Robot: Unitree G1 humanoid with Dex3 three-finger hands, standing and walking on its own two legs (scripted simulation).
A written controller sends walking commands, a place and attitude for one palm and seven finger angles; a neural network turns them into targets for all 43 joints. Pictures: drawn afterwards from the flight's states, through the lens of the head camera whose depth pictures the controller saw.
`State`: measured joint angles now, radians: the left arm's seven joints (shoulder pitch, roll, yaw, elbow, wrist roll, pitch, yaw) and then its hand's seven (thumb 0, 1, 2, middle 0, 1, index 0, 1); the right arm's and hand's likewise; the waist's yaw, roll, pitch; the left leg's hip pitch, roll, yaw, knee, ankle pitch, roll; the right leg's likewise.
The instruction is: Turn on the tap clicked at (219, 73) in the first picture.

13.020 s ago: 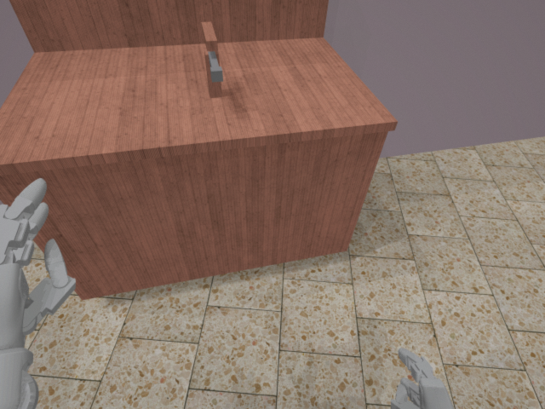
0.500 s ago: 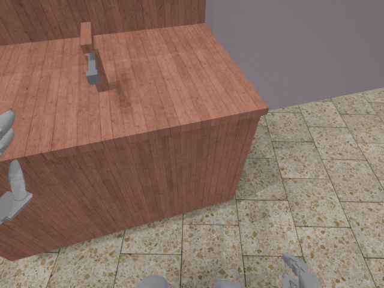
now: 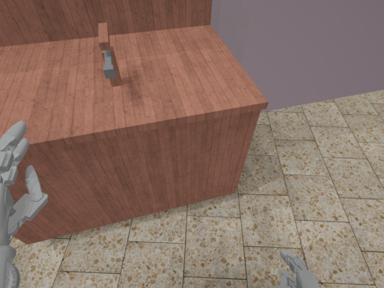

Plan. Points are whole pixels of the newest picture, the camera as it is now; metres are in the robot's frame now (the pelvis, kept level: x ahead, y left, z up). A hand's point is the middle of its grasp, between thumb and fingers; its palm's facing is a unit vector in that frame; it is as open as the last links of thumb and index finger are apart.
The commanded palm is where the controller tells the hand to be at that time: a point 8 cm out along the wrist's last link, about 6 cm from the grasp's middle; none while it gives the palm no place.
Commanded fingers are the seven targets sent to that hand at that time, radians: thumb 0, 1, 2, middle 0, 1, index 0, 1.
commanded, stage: come to a stop and stand still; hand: left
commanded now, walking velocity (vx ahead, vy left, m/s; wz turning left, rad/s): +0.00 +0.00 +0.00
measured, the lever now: (109, 71) +0.65 +0.29 +0.09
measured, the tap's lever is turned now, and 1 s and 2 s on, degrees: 0 0 0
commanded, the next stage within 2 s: look again from close up in 0.94 s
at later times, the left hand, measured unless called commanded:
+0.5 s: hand (24, 184) +0.23 +0.27 +0.17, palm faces +0.40 -0.84 -0.37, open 7.4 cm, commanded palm +0.17 +0.31 +0.18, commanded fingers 0.00 0.90 0.90 -0.20 -0.30 -0.20 -0.30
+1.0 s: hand (24, 173) +0.25 +0.28 +0.17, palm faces +0.39 -0.84 -0.37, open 7.4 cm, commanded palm +0.19 +0.32 +0.18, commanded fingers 0.00 0.90 0.90 -0.20 -0.30 -0.20 -0.30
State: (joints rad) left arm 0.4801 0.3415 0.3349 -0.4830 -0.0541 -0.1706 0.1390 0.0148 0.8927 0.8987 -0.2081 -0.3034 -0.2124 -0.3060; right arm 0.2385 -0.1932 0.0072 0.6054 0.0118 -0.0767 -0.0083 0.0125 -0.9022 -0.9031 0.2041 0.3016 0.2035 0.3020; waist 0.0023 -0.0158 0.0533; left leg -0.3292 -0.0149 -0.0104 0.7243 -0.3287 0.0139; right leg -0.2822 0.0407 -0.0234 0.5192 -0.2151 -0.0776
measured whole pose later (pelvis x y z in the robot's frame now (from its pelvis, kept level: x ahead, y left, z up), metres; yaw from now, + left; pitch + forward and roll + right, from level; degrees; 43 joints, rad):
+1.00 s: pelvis +0.03 +0.04 +0.01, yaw +0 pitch -1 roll -1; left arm 0.47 0.36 0.33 -0.48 -0.06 -0.17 0.16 0.02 0.89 0.90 -0.21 -0.30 -0.21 -0.31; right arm 0.21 -0.20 0.01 0.58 0.01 -0.07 -0.04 0.01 -0.90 -0.90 0.20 0.30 0.20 0.30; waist 0.01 0.01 0.05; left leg -0.16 -0.01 0.02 0.45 -0.28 0.03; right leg -0.19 0.02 -0.01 0.42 -0.21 -0.01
